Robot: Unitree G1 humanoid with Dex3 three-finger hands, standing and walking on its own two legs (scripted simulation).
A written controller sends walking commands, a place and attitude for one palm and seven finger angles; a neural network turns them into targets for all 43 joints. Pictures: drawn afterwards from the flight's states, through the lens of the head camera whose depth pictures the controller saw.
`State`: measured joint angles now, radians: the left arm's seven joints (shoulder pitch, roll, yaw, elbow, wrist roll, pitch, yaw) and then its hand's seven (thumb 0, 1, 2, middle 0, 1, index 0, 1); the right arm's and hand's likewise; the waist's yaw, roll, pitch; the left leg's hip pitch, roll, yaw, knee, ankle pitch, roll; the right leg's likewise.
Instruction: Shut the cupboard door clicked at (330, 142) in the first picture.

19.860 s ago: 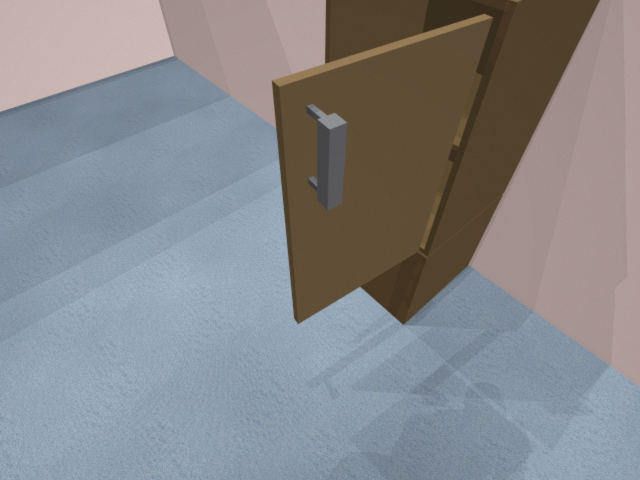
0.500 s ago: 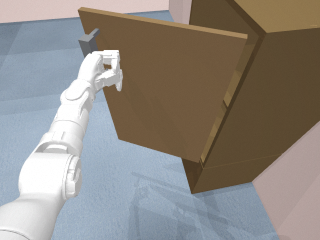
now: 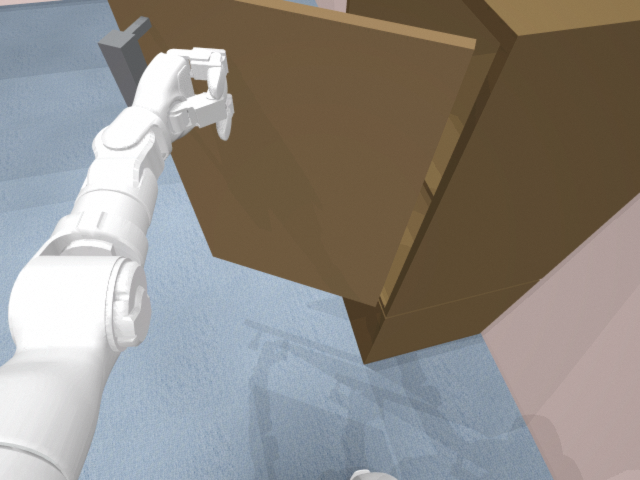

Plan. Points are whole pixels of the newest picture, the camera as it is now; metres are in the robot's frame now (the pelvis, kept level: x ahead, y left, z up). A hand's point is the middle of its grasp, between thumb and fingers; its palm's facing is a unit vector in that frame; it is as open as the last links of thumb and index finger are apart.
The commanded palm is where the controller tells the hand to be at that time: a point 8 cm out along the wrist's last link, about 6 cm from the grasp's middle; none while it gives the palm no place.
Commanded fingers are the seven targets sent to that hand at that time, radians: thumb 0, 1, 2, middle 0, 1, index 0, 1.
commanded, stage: push the door shut along its arc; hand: left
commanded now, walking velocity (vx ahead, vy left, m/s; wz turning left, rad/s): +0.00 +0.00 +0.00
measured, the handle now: (150, 85) +0.57 +0.14 +0.16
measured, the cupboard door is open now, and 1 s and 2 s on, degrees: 57 50 50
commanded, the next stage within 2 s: pull the fist back off the door in 0.08 s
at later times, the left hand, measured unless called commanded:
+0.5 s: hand (249, 103) +0.53 +0.03 +0.15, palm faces +0.04 -1.00 -0.01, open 3.1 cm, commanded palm +0.49 +0.08 +0.17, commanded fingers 0.00 0.90 0.90 -1.30 -1.50 -1.30 -1.50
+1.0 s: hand (251, 149) +0.44 +0.03 +0.17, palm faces +0.02 -1.00 +0.00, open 3.1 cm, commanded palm +0.42 +0.08 +0.17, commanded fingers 0.00 0.90 0.90 -1.30 -1.50 -1.30 -1.50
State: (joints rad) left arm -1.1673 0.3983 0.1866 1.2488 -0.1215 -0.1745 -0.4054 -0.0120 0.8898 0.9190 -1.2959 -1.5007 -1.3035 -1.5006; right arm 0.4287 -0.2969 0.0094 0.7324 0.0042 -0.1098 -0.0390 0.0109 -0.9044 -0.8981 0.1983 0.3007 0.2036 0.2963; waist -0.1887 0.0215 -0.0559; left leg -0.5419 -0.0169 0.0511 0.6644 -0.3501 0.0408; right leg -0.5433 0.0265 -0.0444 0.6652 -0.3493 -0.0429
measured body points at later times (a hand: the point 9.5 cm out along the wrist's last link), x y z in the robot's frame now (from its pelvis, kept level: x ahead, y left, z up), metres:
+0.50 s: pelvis +0.01 +0.00 +0.00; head +0.09 -0.02 +0.44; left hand +0.53 +0.08 +0.15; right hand +0.00 -0.24 -0.14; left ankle -0.02 +0.10 -0.72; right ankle -0.02 -0.09 -0.72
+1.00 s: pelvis -0.02 -0.01 +0.01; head +0.01 -0.02 +0.46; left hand +0.43 +0.08 +0.17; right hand +0.08 -0.27 -0.11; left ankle -0.02 +0.10 -0.72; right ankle -0.02 -0.09 -0.72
